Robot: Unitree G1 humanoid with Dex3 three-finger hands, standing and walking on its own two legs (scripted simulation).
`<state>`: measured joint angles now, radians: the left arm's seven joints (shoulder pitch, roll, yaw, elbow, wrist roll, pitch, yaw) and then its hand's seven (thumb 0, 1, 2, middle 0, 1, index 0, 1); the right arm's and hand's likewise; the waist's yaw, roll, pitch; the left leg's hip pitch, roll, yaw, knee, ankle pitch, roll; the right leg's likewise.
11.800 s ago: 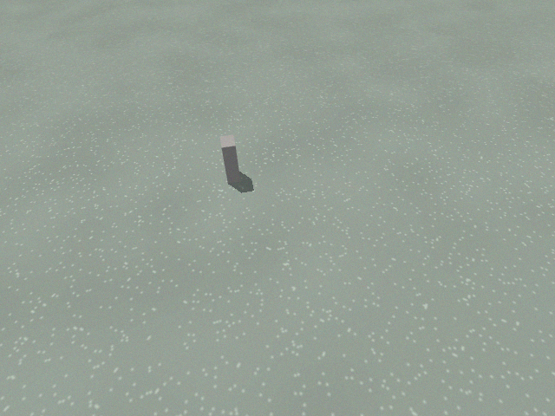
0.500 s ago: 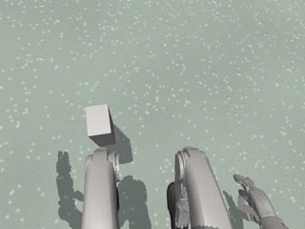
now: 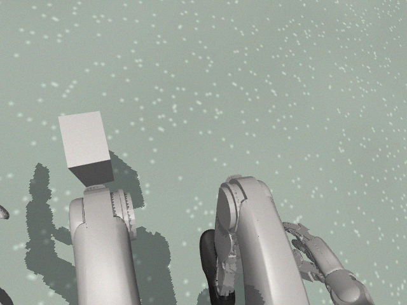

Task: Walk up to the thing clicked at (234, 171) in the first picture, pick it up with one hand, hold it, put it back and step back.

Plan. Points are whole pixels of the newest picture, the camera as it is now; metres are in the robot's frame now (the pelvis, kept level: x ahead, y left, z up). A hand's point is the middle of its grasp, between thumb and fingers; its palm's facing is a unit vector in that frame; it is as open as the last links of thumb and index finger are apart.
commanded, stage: approach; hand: left
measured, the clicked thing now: (92, 155) +0.41 +0.20 -0.20
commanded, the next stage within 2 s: close in in 0.06 s
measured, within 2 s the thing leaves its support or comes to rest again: neither
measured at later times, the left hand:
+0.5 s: hand (56, 169) +0.38 +0.27 -0.19, palm faces +0.07 -1.00 +0.04, open 16.9 cm
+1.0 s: hand (80, 169) +0.38 +0.22 -0.20, palm faces +0.04 -1.00 +0.02, open 16.8 cm
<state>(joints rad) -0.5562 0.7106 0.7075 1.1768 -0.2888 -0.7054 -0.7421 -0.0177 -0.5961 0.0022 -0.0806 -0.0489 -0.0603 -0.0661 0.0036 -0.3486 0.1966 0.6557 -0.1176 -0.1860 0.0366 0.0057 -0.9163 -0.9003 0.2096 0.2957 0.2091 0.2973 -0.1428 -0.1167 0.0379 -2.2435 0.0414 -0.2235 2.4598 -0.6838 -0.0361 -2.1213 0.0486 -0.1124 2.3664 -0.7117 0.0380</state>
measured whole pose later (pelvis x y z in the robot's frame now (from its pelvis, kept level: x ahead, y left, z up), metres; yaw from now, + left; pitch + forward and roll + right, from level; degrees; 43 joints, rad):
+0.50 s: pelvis +0.00 +0.01 -0.04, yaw -4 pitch +16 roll -14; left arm -0.49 0.68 0.53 1.27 -0.22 -1.01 -0.44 -0.02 -0.39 0.00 -0.06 -0.03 -0.06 -0.01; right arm -0.17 -0.36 0.38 0.63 -0.28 -0.10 0.11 0.00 -0.91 -0.90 0.21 0.30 0.21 0.30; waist -0.18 -0.22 0.20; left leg -2.23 0.02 -0.36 2.65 -0.72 -0.06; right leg -2.09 0.09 -0.20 2.48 -0.71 0.05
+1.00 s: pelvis -0.01 +0.01 -0.04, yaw -5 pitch +13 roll -15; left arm -0.47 0.64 0.36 1.26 -0.15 -1.09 -0.17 -0.02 -0.42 0.08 -0.10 -0.08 -0.11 -0.08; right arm -0.15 -0.36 0.43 0.61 -0.31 -0.05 0.16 0.00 -0.91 -0.90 0.21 0.30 0.21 0.30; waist -0.20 -0.23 0.24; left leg -2.23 0.01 -0.39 2.65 -0.69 -0.05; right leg -2.06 0.09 -0.22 2.46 -0.67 0.07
